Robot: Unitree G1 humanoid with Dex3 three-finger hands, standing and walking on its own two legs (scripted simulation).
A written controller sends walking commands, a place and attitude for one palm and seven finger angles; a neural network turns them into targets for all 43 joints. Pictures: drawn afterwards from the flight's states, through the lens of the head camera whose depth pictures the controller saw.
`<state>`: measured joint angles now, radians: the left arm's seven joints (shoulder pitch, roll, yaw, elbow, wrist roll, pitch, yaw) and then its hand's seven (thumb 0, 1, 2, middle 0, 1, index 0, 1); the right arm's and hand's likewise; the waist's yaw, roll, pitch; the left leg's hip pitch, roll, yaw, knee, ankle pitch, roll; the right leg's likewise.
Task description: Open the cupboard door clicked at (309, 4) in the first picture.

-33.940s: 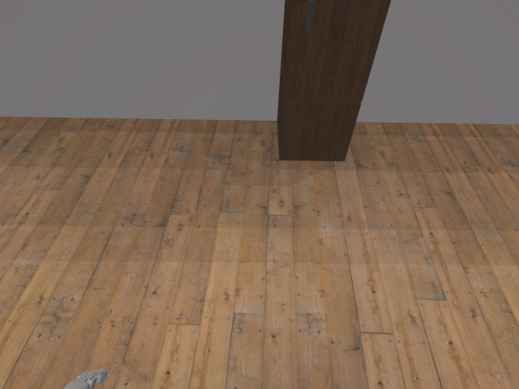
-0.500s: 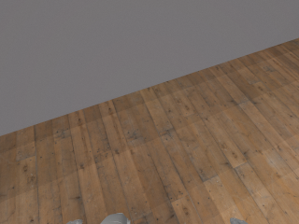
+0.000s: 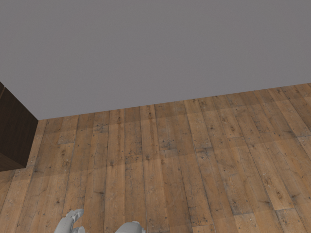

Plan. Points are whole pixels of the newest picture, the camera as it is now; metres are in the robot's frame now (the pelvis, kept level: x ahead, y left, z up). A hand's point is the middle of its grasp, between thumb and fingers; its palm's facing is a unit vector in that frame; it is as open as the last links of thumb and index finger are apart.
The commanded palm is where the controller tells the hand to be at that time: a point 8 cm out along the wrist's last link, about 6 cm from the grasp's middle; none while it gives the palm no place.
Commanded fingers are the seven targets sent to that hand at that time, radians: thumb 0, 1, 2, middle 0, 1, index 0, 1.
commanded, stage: turn to face it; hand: left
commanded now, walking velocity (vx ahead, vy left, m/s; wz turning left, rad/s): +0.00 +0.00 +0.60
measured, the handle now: out of the picture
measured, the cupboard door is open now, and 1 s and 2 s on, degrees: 52 52 52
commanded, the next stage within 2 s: take the last steps up to it in 1.54 s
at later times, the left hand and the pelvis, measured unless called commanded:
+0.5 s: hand out of the picture +0.03 +0.24 -0.16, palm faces +0.34 -0.90 -0.27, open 7.4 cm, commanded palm none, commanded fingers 0.00 0.90 0.90 -0.20 -0.30 -0.20 -0.30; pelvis +0.02 +0.00 +0.00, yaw +18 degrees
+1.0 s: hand out of the picture -0.03 +0.17 -0.18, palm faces +0.62 -0.76 -0.22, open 7.4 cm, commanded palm none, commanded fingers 0.00 0.90 0.90 -0.20 -0.30 -0.20 -0.30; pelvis +0.05 -0.02 -0.01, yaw +38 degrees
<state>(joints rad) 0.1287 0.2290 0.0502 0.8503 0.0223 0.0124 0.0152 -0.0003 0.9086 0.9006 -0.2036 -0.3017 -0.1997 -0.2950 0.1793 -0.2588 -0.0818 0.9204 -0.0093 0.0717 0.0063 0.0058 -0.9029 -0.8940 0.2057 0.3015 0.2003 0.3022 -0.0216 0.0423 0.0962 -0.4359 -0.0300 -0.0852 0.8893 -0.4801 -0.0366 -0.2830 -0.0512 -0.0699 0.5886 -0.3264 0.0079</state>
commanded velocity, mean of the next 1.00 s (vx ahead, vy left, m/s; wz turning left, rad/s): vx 0.00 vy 0.00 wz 0.60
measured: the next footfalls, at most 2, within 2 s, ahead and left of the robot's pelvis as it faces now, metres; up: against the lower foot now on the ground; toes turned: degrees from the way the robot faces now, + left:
left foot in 0.28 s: +0.04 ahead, +0.13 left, +0.00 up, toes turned +15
right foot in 0.62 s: +0.12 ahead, -0.13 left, +0.00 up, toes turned +20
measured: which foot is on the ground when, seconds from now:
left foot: up 0.00-0.26, down 0.28-0.62, up 0.64-0.94, down 0.96-1.00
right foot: down 0.00-0.28, up 0.30-0.60, down 0.62-0.96, up 0.98-1.00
